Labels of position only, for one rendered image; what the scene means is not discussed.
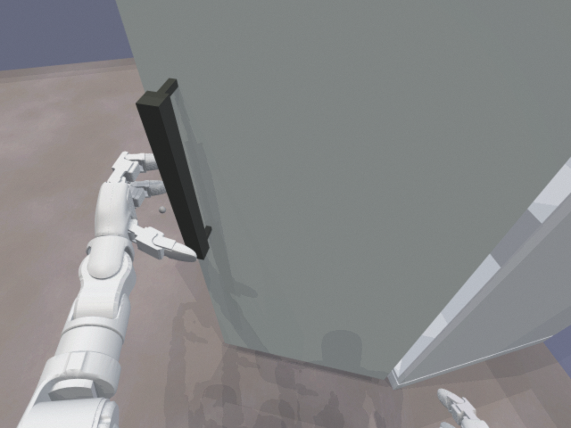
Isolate robot left hand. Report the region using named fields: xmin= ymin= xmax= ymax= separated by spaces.
xmin=95 ymin=152 xmax=197 ymax=262

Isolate robot right hand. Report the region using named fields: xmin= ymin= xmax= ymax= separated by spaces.
xmin=437 ymin=389 xmax=489 ymax=428

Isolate fridge door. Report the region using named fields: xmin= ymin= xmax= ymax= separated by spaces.
xmin=115 ymin=0 xmax=571 ymax=380

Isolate robot left forearm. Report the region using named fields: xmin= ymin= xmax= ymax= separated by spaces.
xmin=17 ymin=235 xmax=137 ymax=428

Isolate handle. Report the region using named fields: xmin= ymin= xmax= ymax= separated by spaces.
xmin=136 ymin=78 xmax=212 ymax=260

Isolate robot left upper arm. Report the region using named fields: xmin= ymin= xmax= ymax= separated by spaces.
xmin=21 ymin=398 xmax=119 ymax=428

